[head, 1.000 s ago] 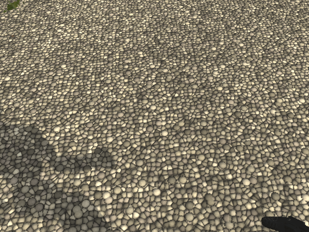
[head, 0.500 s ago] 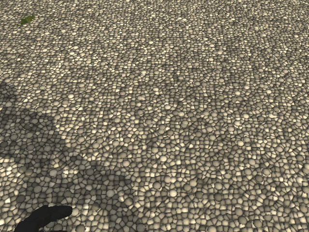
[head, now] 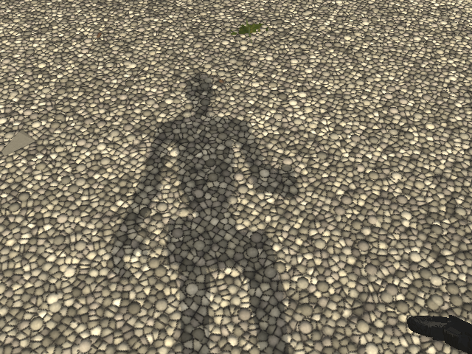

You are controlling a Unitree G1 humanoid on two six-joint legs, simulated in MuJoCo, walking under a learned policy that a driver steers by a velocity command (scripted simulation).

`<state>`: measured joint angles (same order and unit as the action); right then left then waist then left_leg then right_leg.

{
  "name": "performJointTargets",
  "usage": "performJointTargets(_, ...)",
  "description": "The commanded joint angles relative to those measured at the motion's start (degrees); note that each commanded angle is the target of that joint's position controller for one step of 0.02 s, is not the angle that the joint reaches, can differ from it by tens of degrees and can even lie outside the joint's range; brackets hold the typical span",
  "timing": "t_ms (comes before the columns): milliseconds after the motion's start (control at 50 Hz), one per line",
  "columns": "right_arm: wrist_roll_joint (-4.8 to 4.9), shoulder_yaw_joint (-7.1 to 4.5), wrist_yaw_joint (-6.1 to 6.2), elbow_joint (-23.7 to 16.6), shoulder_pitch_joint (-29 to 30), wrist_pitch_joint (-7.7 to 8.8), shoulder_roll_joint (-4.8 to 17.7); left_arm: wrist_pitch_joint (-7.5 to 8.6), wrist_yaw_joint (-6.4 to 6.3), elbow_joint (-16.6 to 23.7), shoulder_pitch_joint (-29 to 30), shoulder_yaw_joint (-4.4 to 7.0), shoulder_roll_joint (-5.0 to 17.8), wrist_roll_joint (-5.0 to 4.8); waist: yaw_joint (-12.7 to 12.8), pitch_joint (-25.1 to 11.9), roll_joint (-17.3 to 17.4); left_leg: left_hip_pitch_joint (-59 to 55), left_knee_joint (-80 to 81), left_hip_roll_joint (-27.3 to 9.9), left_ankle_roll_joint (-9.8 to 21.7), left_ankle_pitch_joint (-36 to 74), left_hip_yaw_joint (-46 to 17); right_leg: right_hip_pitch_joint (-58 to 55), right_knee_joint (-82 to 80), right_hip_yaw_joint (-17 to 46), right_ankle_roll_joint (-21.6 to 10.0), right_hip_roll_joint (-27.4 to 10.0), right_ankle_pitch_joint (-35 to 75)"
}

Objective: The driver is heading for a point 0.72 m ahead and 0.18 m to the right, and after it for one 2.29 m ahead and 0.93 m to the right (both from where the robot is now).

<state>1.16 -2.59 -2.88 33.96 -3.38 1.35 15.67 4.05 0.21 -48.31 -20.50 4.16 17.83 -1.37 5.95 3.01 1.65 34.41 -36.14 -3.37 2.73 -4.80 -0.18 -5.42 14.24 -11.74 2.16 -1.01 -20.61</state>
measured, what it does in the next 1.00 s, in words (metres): walks ahead, turning right: left foot, then right foot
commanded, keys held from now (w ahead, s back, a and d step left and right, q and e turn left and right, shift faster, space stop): w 0.14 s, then w+e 0.86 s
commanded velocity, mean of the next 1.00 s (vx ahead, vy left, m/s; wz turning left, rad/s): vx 0.50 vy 0.00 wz -0.29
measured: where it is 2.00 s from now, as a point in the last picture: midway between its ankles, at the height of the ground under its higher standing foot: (375, 182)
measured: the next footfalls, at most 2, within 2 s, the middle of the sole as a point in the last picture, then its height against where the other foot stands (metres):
left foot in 0.04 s outside the picture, level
right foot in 0.60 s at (307, 338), level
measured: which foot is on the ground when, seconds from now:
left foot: up 0.00-0.02, down 0.04-0.62, up 0.64-1.00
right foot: down 0.00-0.04, up 0.06-0.58, down 0.60-1.00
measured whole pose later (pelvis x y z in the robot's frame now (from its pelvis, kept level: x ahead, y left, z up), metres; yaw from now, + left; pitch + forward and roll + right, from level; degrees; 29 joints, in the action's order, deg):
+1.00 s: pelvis +0.57 -0.04 +0.01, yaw -23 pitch +2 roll +0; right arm 0.2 -1.9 -0.9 38.8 -2.9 5.7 16.4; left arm 1.9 -0.6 -41.2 -19.4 4.0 17.2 -1.5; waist 4.6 1.6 1.8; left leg 32.8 -30.4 -1.8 -3.6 0.8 -6.1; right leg 6.9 23.9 10.3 -3.1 6.2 -18.4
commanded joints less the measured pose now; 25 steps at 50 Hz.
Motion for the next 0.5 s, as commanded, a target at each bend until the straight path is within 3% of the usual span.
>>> performJointTargets(20,-0.60,-2.78,-0.01,-3.84,-3.15,0.82,6.93,-0.29,-0.33,1.97,1.56,2.63,12.03,-0.88,-7.62,-3.53,-6.56,-12.46,4.28,4.99,3.74,-4.30,4.19,1.25,8.94,3.84,-8.93,-14.86,55.12)
performJointTargets(40,-0.49,-4.34,0.55,-1.17,-12.04,0.62,9.54,-0.51,-0.61,1.87,1.48,2.08,11.12,-0.73,-12.31,-8.43,-5.67,-26.25,7.09,6.95,5.40,-0.50,4.86,6.11,19.60,1.66,-7.31,-12.79,56.68)
performJointTargets(60,-0.49,-5.79,1.62,0.81,-21.58,0.03,13.94,-0.16,-0.84,3.23,1.03,0.68,8.22,1.01,-15.82,-15.24,0.05,-44.86,4.70,-1.84,8.31,2.93,-7.28,20.61,37.06,1.17,-4.99,-10.32,36.85)
performJointTargets(80,-0.34,-5.86,1.76,0.80,-20.26,0.37,18.60,0.96,0.03,5.06,-5.72,-1.76,1.13,1.91,-8.95,-23.20,13.63,-58.98,11.21,-16.56,18.33,-8.71,-38.37,41.19,56.27,6.46,-1.87,0.29,-12.52)
performJointTargets(100,-0.36,-4.44,1.48,0.09,-21.09,0.94,13.03,2.10,0.52,4.18,-0.33,-0.40,7.09,-0.14,-13.21,-25.04,6.17,-57.50,16.39,-17.69,17.91,-13.01,-42.34,45.66,62.12,16.16,-2.32,-0.64,-13.43)
performJointTargets(120,-0.66,-3.67,1.27,0.93,-18.56,1.58,11.20,2.64,0.70,6.47,5.34,0.15,8.65,-1.78,-13.06,-15.64,5.25,-50.76,17.40,-15.45,15.43,-8.41,-32.74,49.78,62.13,15.42,-2.98,-2.76,-8.83)
performJointTargets(140,-0.46,-3.25,1.26,1.25,-15.23,1.98,10.02,2.94,0.29,6.68,6.95,-0.17,7.61,-1.13,-10.84,-10.70,1.84,-42.80,17.94,-12.92,13.58,-2.26,-25.95,48.58,58.17,14.95,-3.27,-5.22,-3.61)
performJointTargets(160,-0.87,-2.72,1.23,1.26,-12.09,2.23,8.13,2.75,0.04,6.09,6.97,0.00,7.34,-0.06,-8.82,-7.72,1.19,-36.22,19.24,-11.26,12.57,3.25,-20.70,46.01,54.73,14.87,-2.94,-6.78,-0.40)
performJointTargets(180,-1.67,-2.23,1.29,1.04,-10.45,2.63,6.69,2.01,0.19,5.27,4.69,0.02,6.81,0.08,-6.76,-6.91,1.90,-31.61,21.49,-10.32,12.28,5.76,-17.70,42.22,53.74,15.60,-2.74,-7.96,2.39)
performJointTargets(240,-1.58,-2.42,1.33,2.87,-9.37,4.22,6.62,-0.18,0.26,3.96,2.52,-0.31,4.26,-0.04,-4.75,-4.78,1.75,-25.50,26.35,-10.04,12.77,8.75,-11.03,39.79,49.98,15.94,-0.99,-8.32,6.00)
performJointTargets(300,-2.19,-2.66,1.97,5.09,-10.71,4.90,7.19,-0.84,0.00,5.18,6.94,-0.37,3.32,0.11,-5.94,-1.56,0.72,-25.61,28.52,-8.91,10.92,9.79,-4.62,44.24,42.50,17.81,-0.16,-7.27,15.30)
performJointTargets(380,-1.94,-2.65,2.61,6.66,-11.14,4.96,8.11,-0.12,1.10,6.73,12.61,-0.87,1.94,0.16,-8.20,0.39,0.73,-26.87,30.09,-7.34,7.89,8.85,2.47,42.29,28.66,15.23,-1.09,-5.04,28.02)
performJointTargets(440,-1.43,-2.94,2.93,8.88,-14.13,4.35,8.98,0.06,2.11,9.03,17.49,-1.41,1.06,0.17,-10.40,2.25,-0.13,-32.59,29.36,-9.29,7.27,10.45,4.42,44.25,22.91,13.72,-2.39,-4.33,28.56)
performJointTargets(500,-0.81,-3.32,3.30,10.35,-15.70,2.83,9.77,0.12,3.37,11.60,20.37,-1.43,1.26,0.32,-10.82,2.49,0.02,-40.45,25.02,-11.47,6.44,18.34,5.59,47.29,20.14,11.55,-4.32,-3.14,21.67)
